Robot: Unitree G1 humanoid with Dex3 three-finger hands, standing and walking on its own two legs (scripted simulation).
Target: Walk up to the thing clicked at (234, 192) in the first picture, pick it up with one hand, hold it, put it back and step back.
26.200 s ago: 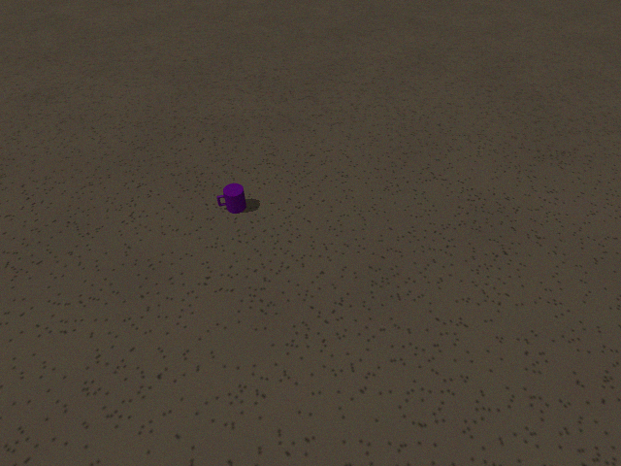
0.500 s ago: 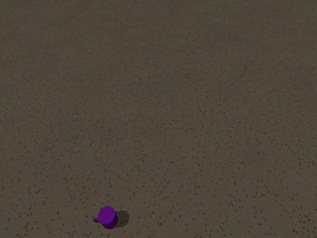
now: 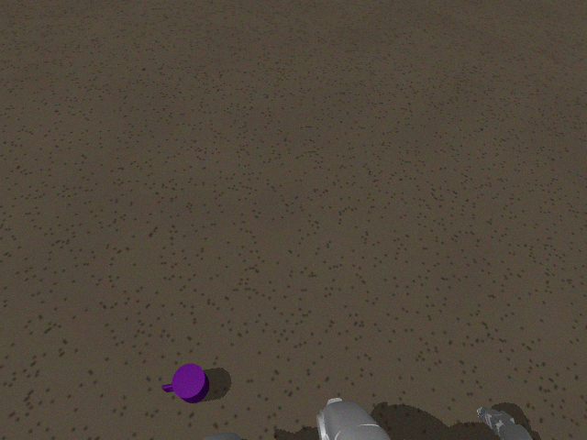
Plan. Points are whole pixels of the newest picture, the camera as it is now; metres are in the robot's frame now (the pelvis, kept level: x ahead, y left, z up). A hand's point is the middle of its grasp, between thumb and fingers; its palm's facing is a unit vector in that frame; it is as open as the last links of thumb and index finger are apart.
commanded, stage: walk up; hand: left
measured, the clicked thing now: (185, 384) +0.30 +0.28 -0.72
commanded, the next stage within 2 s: none
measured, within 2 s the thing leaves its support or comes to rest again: neither
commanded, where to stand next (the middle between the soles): -0.05 -0.04 m, yaw -1 degrees
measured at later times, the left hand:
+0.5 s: hand out of the picture +0.08 +0.21 -0.14, palm faces +0.03 -0.93 -0.37, open 7.4 cm
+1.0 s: hand out of the picture -0.01 +0.23 -0.14, palm faces +0.04 -0.93 -0.35, open 7.4 cm
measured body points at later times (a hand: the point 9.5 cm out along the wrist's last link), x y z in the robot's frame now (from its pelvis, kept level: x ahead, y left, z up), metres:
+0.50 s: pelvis -0.04 -0.05 -0.01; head +0.00 -0.05 +0.43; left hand +0.08 +0.25 -0.11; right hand +0.04 -0.36 -0.14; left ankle -0.08 +0.07 -0.73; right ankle +0.01 -0.14 -0.74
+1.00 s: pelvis -0.06 -0.03 +0.01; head -0.05 -0.04 +0.45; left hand -0.01 +0.27 -0.12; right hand +0.04 -0.32 -0.13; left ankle -0.08 +0.07 -0.74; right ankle +0.01 -0.14 -0.74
